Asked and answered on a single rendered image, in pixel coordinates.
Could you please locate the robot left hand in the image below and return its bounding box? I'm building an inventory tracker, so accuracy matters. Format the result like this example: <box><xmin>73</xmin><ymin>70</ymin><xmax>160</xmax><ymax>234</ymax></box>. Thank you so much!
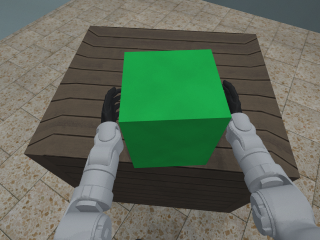
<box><xmin>101</xmin><ymin>87</ymin><xmax>122</xmax><ymax>124</ymax></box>

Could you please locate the robot left forearm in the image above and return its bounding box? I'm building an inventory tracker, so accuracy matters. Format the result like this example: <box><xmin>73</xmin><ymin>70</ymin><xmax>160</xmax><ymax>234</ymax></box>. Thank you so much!
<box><xmin>53</xmin><ymin>121</ymin><xmax>124</xmax><ymax>240</ymax></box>

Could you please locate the robot right upper arm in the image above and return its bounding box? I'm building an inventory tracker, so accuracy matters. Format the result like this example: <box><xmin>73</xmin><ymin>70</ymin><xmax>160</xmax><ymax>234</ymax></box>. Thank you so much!
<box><xmin>250</xmin><ymin>184</ymin><xmax>320</xmax><ymax>240</ymax></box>

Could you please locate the robot right hand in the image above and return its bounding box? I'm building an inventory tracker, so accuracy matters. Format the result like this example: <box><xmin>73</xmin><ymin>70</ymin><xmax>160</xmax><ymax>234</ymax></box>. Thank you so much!
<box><xmin>222</xmin><ymin>80</ymin><xmax>243</xmax><ymax>114</ymax></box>

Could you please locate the robot left upper arm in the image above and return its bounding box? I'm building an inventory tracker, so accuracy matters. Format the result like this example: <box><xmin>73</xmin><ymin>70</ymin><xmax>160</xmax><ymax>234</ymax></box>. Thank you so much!
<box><xmin>54</xmin><ymin>212</ymin><xmax>112</xmax><ymax>240</ymax></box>

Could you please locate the robot right forearm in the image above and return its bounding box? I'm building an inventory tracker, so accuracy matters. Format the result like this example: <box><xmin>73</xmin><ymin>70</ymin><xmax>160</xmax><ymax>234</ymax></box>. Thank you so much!
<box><xmin>225</xmin><ymin>112</ymin><xmax>315</xmax><ymax>223</ymax></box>

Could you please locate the carton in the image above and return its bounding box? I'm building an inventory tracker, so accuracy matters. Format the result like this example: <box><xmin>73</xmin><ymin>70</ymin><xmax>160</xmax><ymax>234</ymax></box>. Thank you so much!
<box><xmin>118</xmin><ymin>49</ymin><xmax>232</xmax><ymax>168</ymax></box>

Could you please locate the pedestal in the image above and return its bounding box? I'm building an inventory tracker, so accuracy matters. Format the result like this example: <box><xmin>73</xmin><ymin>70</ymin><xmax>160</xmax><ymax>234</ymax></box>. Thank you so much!
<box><xmin>24</xmin><ymin>26</ymin><xmax>301</xmax><ymax>213</ymax></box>

